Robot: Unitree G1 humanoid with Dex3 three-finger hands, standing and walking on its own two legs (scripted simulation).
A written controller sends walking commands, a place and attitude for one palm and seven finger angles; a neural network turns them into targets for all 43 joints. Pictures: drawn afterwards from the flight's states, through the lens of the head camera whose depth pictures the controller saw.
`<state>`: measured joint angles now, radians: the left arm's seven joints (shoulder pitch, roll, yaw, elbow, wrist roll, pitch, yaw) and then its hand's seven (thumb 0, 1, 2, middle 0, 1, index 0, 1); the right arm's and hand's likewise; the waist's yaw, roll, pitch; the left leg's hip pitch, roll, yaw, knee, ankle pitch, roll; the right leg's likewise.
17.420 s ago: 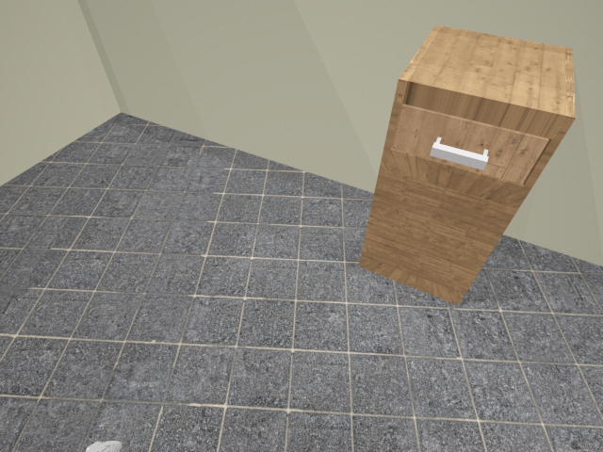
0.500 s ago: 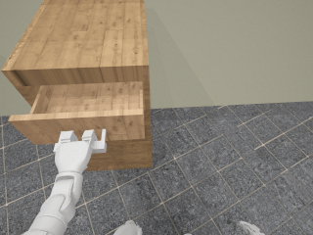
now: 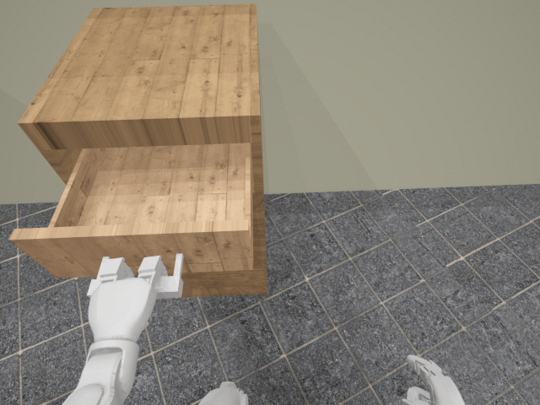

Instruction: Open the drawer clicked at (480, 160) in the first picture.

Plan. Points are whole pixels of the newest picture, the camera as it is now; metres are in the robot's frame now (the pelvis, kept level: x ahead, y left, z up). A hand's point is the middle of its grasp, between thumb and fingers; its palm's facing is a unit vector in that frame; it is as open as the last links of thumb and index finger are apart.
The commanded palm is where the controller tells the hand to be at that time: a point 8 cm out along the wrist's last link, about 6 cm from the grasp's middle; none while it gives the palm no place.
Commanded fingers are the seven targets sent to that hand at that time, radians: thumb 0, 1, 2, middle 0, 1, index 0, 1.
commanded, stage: pull the drawer open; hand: left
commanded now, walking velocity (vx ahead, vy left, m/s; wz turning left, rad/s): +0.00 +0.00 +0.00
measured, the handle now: (139, 275) +0.32 +0.23 -0.03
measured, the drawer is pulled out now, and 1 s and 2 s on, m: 0.19 0.30 0.30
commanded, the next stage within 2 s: open the thumb to release the handle in 1.12 s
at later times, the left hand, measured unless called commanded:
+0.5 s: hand (132, 352) +0.21 +0.22 -0.04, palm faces -0.05 -0.09 -0.99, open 6.0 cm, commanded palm +0.17 +0.22 +0.01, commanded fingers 0.00 0.90 0.90 -0.40 -1.35 -0.40 -1.35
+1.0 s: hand (123, 395) +0.15 +0.21 -0.04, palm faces -0.09 -0.11 -0.99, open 6.1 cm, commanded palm +0.12 +0.22 +0.01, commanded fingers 0.00 0.90 0.90 -0.40 -1.35 -0.40 -1.35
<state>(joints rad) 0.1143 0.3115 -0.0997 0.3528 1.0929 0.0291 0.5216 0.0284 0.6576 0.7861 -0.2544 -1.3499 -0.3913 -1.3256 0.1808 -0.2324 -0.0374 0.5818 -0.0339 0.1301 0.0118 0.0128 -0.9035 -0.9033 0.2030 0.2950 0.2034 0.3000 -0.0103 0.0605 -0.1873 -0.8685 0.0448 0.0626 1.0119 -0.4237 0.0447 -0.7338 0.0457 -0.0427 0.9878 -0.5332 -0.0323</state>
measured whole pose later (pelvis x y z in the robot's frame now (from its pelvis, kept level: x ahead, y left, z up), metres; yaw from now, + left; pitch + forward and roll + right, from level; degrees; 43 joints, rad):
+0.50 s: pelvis +0.00 -0.01 -0.01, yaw +0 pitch +16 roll -1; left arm 0.37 0.31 -0.09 0.15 1.09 0.00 0.54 0.04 0.66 0.76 -0.25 -1.35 -0.40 -1.32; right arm 0.17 -0.24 -0.03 0.54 -0.05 0.12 0.04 0.01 -0.90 -0.90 0.20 0.30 0.20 0.30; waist 0.01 0.06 -0.20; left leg -0.88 0.04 0.06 1.05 -0.45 0.04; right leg -0.75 0.05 -0.04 1.03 -0.56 -0.04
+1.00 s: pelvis +0.00 -0.02 -0.02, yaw +1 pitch +17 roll -1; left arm 0.58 0.32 -0.05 0.00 1.09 -0.09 0.53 0.05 0.66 0.72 -0.26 -1.35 -0.40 -1.31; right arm 0.15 -0.23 -0.02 0.49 -0.06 0.11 0.06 0.01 -0.90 -0.90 0.20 0.30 0.20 0.30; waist 0.04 0.06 -0.22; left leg -0.93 0.05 0.05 1.11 -0.47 0.02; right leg -0.80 0.05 -0.05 1.11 -0.60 -0.06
